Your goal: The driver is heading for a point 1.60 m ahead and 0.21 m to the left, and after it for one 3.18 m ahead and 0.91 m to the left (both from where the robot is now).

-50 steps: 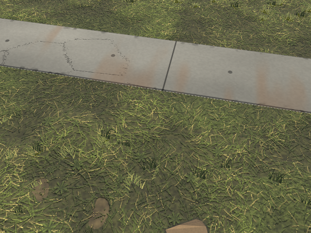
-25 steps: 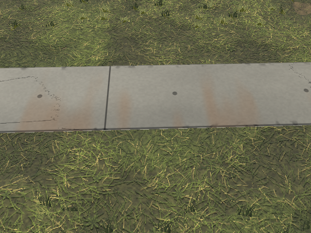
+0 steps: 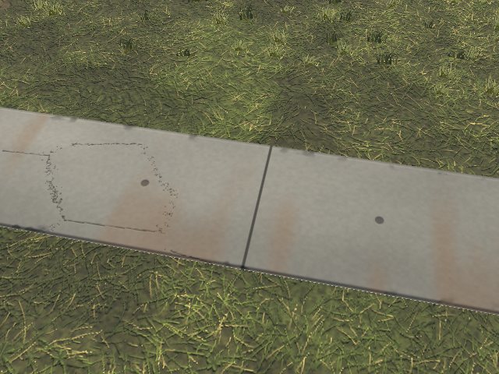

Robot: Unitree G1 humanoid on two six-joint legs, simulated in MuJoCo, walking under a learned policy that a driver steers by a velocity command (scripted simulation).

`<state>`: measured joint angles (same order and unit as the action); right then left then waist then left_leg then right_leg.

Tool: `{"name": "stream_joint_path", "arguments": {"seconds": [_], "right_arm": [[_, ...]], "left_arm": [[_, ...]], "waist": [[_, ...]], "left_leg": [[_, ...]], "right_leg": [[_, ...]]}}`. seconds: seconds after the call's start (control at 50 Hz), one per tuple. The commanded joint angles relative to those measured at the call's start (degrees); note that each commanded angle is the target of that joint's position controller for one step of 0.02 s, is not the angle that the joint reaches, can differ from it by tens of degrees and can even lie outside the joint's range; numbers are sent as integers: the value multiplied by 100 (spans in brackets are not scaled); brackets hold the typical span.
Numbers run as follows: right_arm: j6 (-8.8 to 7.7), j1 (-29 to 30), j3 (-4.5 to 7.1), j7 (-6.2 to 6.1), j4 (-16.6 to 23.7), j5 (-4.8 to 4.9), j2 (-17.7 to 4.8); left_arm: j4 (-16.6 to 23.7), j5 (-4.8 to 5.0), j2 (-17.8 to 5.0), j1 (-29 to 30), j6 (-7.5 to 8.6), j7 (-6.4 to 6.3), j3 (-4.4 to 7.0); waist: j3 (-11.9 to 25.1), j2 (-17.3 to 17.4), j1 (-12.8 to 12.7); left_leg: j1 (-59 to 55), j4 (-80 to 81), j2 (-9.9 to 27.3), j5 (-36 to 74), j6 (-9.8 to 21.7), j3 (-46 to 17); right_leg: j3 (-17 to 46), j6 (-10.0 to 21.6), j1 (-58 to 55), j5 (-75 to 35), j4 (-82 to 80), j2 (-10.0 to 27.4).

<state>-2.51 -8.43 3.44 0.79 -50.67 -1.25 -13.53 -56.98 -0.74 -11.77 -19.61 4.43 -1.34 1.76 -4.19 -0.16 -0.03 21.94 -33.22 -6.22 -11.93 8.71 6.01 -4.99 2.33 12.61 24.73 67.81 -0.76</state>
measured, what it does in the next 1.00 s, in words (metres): walks ahead, turning left: right foot, then left foot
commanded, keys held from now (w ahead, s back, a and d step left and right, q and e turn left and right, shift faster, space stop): q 0.44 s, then no key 0.06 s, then w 0.50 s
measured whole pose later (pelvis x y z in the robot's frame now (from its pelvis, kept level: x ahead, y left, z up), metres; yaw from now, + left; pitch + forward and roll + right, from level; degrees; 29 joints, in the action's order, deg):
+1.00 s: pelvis +0.25 +0.02 +0.02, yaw +22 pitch +1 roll +0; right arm -3.2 -12.7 0.6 0.5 -46.6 -1.9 -14.2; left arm -50.2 -1.0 -15.5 -22.1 1.7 1.1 2.6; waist 1.6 -1.2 -1.5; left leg 13.2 -25.5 -1.8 -12.7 3.1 1.8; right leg 0.0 4.0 14.8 22.9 37.3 -0.7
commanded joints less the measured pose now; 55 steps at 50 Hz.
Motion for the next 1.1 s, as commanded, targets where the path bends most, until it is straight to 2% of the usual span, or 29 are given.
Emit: {"name": "stream_joint_path", "arguments": {"seconds": [0.02, 0.04, 0.08, 0.12, 0.18, 0.26, 0.36, 0.42, 0.46, 0.48, 0.5, 0.52, 0.54, 0.56, 0.58, 0.6, 0.62, 0.68, 0.76, 0.84, 0.88, 0.92, 0.94, 0.96, 0.98, 1.0, 1.02, 1.04, 1.1], "right_arm": [[35, -780, 217, -54, 21, 88, -755], [19, -687, 172, -73, 54, 136, -626], [-43, -691, 152, -80, 66, 130, -690], [-63, -808, 207, -86, 80, 92, -937], [28, -1060, 218, -124, 141, 105, -987], [183, -1331, 237, -207, 245, 105, -1019], [301, -1426, 289, -261, 411, 10, -1121], [348, -1191, 322, -251, 572, -18, -1209], [345, -743, 324, -225, 714, 40, -1241], [301, -567, 288, -209, 806, 130, -1151], [257, -939, 167, -206, 953, 184, -734], [338, -1644, 228, -242, 871, 128, -838], [385, -1824, 234, -245, 642, -98, -1014], [401, -1477, 228, -181, 575, -142, -1029], [415, -1193, 202, -107, 633, -119, -953], [419, -1033, 170, -26, 706, -120, -895], [409, -1070, 133, 43, 655, -121, -846], [322, -899, 79, 123, 638, -111, -808], [231, -350, -42, 151, 729, -110, -679], [129, -16, -147, 131, 806, -63, -569], [71, -114, -164, 86, 779, -43, -566], [-17, -587, -172, 11, 591, -69, -534], [-76, -1110, -134, -46, 417, -67, -653], [-131, -1771, -54, -116, 310, -130, -1048], [-108, -1967, 132, -120, 258, -46, -1709], [-90, -1751, 107, -110, 267, -41, -1433], [-113, -1389, 12, -68, 366, -6, -1089], [-146, -1192, -31, -43, 403, 2, -902], [-267, -1206, -65, -86, 332, -4, -759]], "left_arm": [[739, 32, -740, 264, 179, 25, 149], [766, -67, -739, 265, 73, 12, 161], [844, -157, -593, 140, -178, 20, 138], [962, -141, -539, 209, -295, 28, 121], [1216, -114, -624, 666, -367, 26, 120], [1538, -69, -732, 1314, -429, 23, 98], [1776, -8, -872, 1713, -403, -20, 56], [1804, 41, -980, 1519, -337, -53, 47], [1683, 31, -1029, 946, -277, -88, 57], [1596, -41, -1110, 541, -208, -131, 82], [1665, -73, -1577, 316, -188, -201, 163], [1672, 26, -1720, 312, -319, -141, 190], [1694, 53, -1425, 407, -368, -78, 164], [1761, 19, -1004, 688, -378, -36, 65], [1783, -55, -861, 950, -404, 3, 16], [1738, -100, -957, 980, -391, 11, 37], [1652, -123, -1044, 858, -352, 25, 68], [1410, -41, -1141, 464, -196, 90, 128], [1234, -27, -1212, 195, -132, 137, 194], [1083, -25, -1321, -43, -141, 201, 267], [1039, 2, -1345, -67, -166, 226, 294], [1020, 53, -1262, 6, -199, 224, 287], [1074, 18, -1040, 100, -178, 217, 228], [1290, -16, -557, 374, -141, 239, 94], [1513, -2, -483, 529, -100, 249, 53], [1468, -117, -1055, 579, -116, 248, 197], [1364, -92, -1041, 453, -116, 309, 221], [1270, -70, -983, 335, -114, 350, 211], [1167, -117, -827, 405, -188, 417, 192]], "waist": [[429, -420, 77], [286, -440, -44], [398, -137, -206], [557, 38, -226], [747, 306, -41], [792, 477, 230], [618, 512, 361], [557, 559, 244], [562, 578, -129], [727, 375, -343], [1313, -838, -172], [1702, -1630, 102], [1383, -958, 231], [857, -439, 193], [522, -382, 207], [319, -798, 183], [257, -997, 121], [351, -698, 52], [291, -726, -110], [239, -745, -231], [219, -680, -153], [221, -419, 138], [376, -169, 366], [535, 805, 669], [200, 1615, 678], [-194, 766, 500], [-222, 576, 255], [-193, 548, 118], [4, 519, 64]], "left_leg": [[-1999, 1507, 2153, 3850, 1261, -2642], [-1535, 1567, 1865, 4115, 1034, -2206], [-1137, 1573, 1538, 4664, 856, -1830], [-1141, 1452, 1311, 5269, 719, -1633], [-1401, 1248, 1125, 5418, 361, -1633], [-1855, 1055, 1144, 4880, 97, -2044], [-2258, 729, 1360, 4712, 261, -2707], [-2130, 470, 1330, 4500, 241, -3099], [-1686, 155, 1026, 3990, -60, -3110], [-1231, -361, 742, 3481, -331, -2955], [-618, -1719, 213, 933, -626, -2151], [202, -2593, -734, -3013, -685, -1402], [451, -3319, -245, -2716, -671, -1464], [551, -3325, -44, -2127, -661, -1499], [554, -3010, 113, -1735, -692, -1455], [587, -2802, 164, -1460, -739, -1346], [537, -2766, 113, -1193, -780, -1260], [648, -2301, 191, -836, -804, -1163], [624, -1374, 557, -695, -870, -745], [-33, -351, 572, -840, -781, -433], [-580, 196, 500, -663, -665, -279], [-1699, 989, 396, -261, -522, -220], [-2554, 1173, 617, -504, -438, -577], [-3129, 2013, 1855, -1862, -243, -2187], [-3068, 2849, 2857, -3289, 323, -4147], [-2635, 2722, 2853, -3153, 533, -4008], [-2450, 2670, 2497, -2692, 427, -3532], [-2334, 2743, 2223, -1987, 294, -2990], [-2317, 2775, 1834, 101, 115, -1770]], "right_leg": [[737, -126, 2389, -365, 1053, 367], [728, -212, 2114, -400, 676, 448], [651, -386, 1726, -442, 151, 427], [538, -498, 1764, -692, -299, 358], [482, -575, 2034, -1139, -848, 327], [613, -572, 2365, -1452, -1409, 304], [821, -447, 2419, -1065, -2046, 137], [945, -290, 1789, -780, -2756, -10], [862, -155, 665, -1153, -3941, -129], [1063, -19, -325, -2221, -4674, 152], [2427, 441, -1414, -4429, -4633, 1705], [3810, 1379, -1617, -5613, -4673, 2576], [3906, 1523, -1171, -3993, -4774, 2516], [3329, 1289, -632, -2114, -5003, 2042], [2855, 991, -217, -449, -5395, 1599], [2602, 829, -61, 161, -5682, 1324], [2388, 792, -27, 145, -5830, 1130], [2225, 873, -383, -100, -5946, 1161], [2080, 967, -440, -14, -6130, 1247], [1850, 998, -81, -35, -6054, 1247], [1815, 989, 210, 58, -5917, 1260], [1624, 830, 863, 261, -5396, 1061], [1447, 672, 1422, 357, -4847, 861], [820, 394, 2096, 429, -3331, 344], [213, 287, 3282, 640, -2148, -238], [630, 340, 3381, 325, -1461, 173], [748, 326, 3281, -131, -1303, 305], [731, 245, 3111, -462, -1290, 416], [678, 38, 2930, -1143, -972, 401]]}}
